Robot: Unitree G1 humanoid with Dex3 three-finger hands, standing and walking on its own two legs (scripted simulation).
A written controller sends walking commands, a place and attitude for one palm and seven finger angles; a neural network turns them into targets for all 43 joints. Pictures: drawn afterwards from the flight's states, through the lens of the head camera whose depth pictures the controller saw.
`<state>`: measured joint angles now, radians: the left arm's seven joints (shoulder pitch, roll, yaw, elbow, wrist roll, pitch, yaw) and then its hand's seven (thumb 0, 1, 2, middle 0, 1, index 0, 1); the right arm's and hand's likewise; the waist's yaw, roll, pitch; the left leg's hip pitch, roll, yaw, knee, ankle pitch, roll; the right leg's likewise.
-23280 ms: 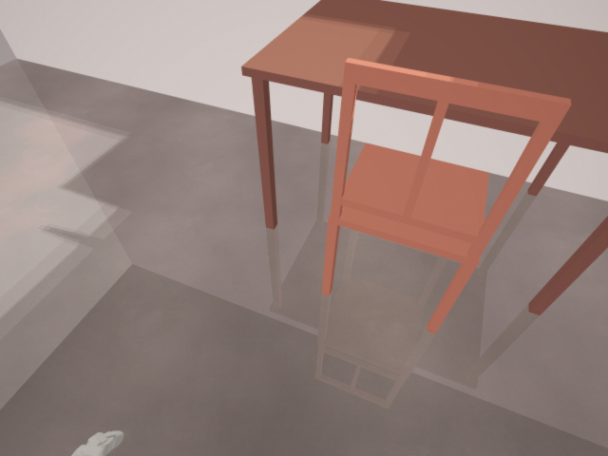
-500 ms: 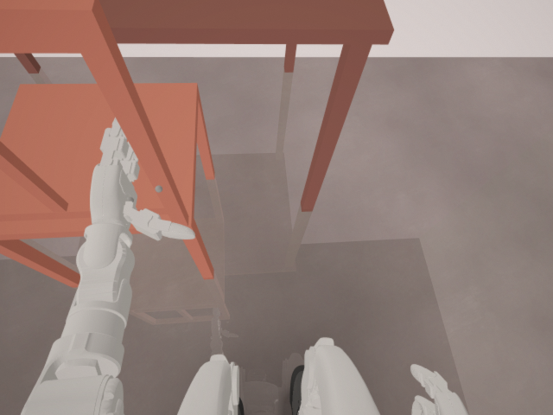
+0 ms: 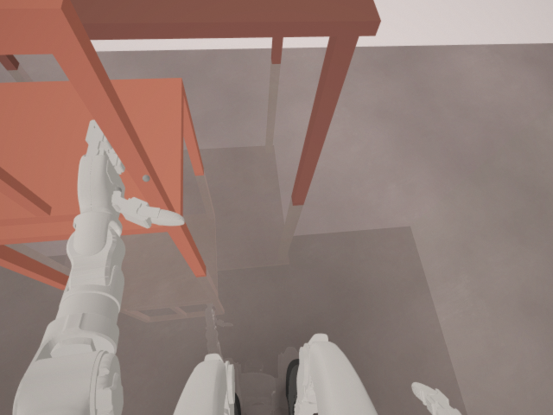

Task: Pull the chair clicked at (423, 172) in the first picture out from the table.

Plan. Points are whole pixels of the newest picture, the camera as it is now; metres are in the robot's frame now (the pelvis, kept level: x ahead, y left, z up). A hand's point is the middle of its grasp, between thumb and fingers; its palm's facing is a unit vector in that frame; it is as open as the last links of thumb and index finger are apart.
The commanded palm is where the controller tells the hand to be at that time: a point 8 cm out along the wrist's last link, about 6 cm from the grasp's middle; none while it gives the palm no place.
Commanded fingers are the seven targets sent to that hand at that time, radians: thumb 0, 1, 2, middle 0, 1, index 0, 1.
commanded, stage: push the fingers through the gap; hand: left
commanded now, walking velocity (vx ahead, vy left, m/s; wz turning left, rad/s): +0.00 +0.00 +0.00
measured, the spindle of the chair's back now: out of the picture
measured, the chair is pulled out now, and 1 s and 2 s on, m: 0.00 0.00 0.03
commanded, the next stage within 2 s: hook a spindle and tug to test in 0.12 s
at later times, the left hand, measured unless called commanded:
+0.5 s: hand (145, 178) +0.44 +0.17 +0.02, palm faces +0.05 -1.00 -0.03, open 16.1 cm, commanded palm +0.41 +0.22 +0.02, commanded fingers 0.00 -0.50 0.30 -0.32 -0.90 -0.32 -0.90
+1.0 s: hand (145, 173) +0.45 +0.17 +0.02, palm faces +0.08 -1.00 -0.02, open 7.4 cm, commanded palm +0.41 +0.21 +0.02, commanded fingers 0.00 0.90 0.90 -0.50 -1.45 -0.50 -1.45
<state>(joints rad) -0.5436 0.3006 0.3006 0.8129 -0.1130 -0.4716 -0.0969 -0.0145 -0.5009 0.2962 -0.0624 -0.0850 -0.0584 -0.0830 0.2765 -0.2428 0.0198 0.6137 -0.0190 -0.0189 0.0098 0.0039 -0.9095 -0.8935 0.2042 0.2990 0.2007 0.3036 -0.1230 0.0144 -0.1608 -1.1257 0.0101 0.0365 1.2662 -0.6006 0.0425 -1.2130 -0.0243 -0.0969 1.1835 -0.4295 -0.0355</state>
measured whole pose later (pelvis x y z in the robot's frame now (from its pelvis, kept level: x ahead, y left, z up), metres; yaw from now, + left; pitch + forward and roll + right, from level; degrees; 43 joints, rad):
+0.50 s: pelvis +0.00 +0.00 +0.00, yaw +0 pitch +26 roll -2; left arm -0.56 0.29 0.27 0.82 -0.11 -0.50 -0.10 -0.01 -0.50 0.30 -0.17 -0.42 -0.17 -0.42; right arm 0.25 -0.24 0.02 0.62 -0.02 -0.02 0.01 0.00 -0.91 -0.89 0.20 0.30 0.20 0.30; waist -0.11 0.01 -0.17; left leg -1.13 0.00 0.03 1.28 -0.60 0.05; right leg -1.21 -0.03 -0.10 1.19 -0.43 -0.03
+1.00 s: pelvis +0.00 +0.01 +0.00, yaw +0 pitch +26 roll -2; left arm -0.55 0.28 0.27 0.79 -0.12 -0.48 -0.07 0.00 0.37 0.67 -0.45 -1.38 -0.44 -1.40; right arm 0.27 -0.24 0.01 0.62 -0.02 -0.01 0.02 0.00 -0.91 -0.89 0.20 0.30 0.20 0.30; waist -0.12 0.02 -0.17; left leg -1.12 0.01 0.03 1.27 -0.60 0.05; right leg -1.20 -0.03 -0.10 1.18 -0.43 -0.03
